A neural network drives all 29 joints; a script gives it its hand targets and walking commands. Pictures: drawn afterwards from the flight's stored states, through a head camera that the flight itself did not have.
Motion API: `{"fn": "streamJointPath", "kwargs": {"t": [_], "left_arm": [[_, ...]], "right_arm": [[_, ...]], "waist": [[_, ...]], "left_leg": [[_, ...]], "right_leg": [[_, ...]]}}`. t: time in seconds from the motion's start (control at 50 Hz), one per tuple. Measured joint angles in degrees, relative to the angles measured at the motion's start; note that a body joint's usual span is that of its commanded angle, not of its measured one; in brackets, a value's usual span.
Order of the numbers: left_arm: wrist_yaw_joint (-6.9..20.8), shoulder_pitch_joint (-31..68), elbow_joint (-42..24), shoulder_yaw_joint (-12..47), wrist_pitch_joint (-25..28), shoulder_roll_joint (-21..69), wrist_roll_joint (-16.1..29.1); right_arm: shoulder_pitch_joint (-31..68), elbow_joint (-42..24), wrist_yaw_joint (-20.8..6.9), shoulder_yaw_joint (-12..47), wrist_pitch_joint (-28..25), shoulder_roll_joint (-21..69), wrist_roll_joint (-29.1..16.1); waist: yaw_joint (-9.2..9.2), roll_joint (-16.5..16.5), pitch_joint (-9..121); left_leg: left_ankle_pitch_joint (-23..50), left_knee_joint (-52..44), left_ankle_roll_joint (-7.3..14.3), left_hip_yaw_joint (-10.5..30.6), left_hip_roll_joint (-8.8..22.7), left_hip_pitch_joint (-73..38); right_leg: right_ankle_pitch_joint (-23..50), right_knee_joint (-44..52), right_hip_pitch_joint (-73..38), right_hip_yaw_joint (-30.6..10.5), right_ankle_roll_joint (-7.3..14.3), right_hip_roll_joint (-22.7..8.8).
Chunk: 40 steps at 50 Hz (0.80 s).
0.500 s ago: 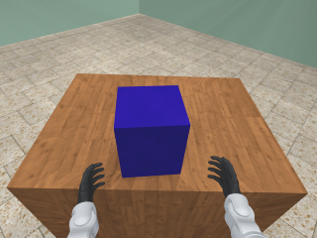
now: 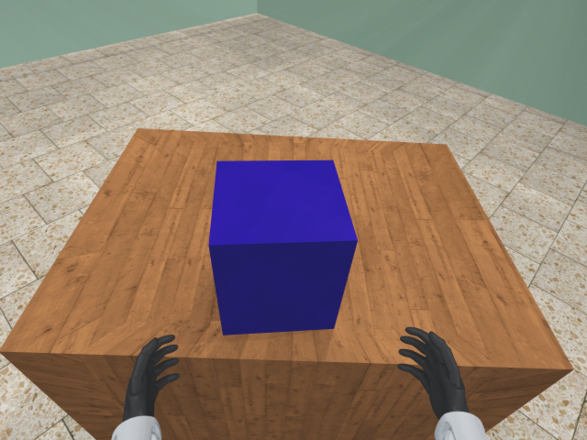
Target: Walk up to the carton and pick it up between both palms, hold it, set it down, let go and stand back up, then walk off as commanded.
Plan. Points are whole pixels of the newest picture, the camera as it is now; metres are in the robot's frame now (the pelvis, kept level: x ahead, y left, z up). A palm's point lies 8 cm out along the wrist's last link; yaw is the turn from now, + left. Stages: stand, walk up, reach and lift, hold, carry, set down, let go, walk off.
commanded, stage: set down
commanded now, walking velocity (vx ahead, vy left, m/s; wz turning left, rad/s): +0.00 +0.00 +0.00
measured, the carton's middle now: (277, 248) +0.47 +0.04 -0.02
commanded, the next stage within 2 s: let go in 1.38 s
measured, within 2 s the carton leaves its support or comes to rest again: neither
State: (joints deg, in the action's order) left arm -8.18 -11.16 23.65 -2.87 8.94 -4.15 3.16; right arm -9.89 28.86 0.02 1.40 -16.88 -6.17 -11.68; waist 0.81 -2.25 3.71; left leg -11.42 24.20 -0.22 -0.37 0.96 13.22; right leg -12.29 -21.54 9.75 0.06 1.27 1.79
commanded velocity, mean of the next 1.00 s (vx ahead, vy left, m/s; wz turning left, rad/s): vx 0.00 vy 0.00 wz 0.00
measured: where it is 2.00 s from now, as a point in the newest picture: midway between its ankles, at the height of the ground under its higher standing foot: outside the picture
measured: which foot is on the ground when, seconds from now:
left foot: down 0.00-1.00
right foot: down 0.00-1.00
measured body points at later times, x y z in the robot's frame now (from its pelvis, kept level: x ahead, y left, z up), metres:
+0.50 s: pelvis +0.02 +0.01 +0.00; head +0.01 +0.03 +0.45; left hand +0.19 +0.23 -0.04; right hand +0.20 -0.19 -0.04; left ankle +0.01 +0.12 -0.74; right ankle -0.01 -0.11 -0.74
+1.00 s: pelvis +0.02 +0.01 +0.00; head +0.02 +0.03 +0.45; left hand +0.19 +0.23 -0.06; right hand +0.19 -0.19 -0.06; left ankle +0.01 +0.12 -0.74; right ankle -0.01 -0.11 -0.74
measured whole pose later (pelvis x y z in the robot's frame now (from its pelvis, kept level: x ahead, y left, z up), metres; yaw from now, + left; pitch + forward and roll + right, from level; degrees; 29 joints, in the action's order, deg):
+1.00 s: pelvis +0.02 +0.01 +0.00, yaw +0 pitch +0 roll -1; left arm -3.4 -17.0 17.6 -2.8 -1.3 -7.9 3.0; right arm -16.7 31.5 -2.1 1.1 -16.2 -6.6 -7.7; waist 1.2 -1.7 0.1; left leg -13.0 24.2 -0.2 -0.4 1.0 11.4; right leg -12.5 -19.0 6.8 0.0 1.0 1.8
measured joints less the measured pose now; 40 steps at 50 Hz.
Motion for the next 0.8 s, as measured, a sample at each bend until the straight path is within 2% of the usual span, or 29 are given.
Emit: {"fn": "streamJointPath", "kwargs": {"t": [0.12,0.26,0.46,0.8], "left_arm": [[1.1,-4.3,-2.3,0.1,-1.6,-0.3,0.0],[1.2,-8.2,-6.1,0.1,-0.2,-1.6,0.0],[2.4,-8.7,-6.1,0.1,-1.0,-2.0,0.0],[4.2,-6.1,-6.1,0.1,-6.9,-2.6,0.0]], "right_arm": [[-3.2,-1.1,-0.1,0.0,0.5,0.0,0.2],[-6.2,-1.3,-1.1,0.0,-0.7,0.0,0.2],[-6.8,1.3,-2.2,0.0,-2.3,-0.4,0.4],[-6.9,2.5,-2.2,-0.1,-0.9,-0.4,2.7]], "waist": [[0.18,0.0,-0.8],[0.41,0.0,-1.2],[0.40,0.2,-1.2],[0.40,0.3,-2.1]], "left_leg": [[-1.0,0.0,0.0,0.0,0.0,-0.8],[-1.4,0.0,0.0,0.0,0.0,-0.8],[-1.4,0.0,0.0,0.0,0.0,-1.3],[-1.5,0.0,0.0,0.0,0.0,-1.7]], "right_leg": [[-0.2,1.4,-1.4,0.0,-0.1,0.0],[-0.2,2.3,-1.9,0.0,-0.1,0.0],[-0.2,2.4,-2.4,0.0,-0.2,0.0],[-0.2,2.3,-2.8,0.0,-0.3,0.0]]}}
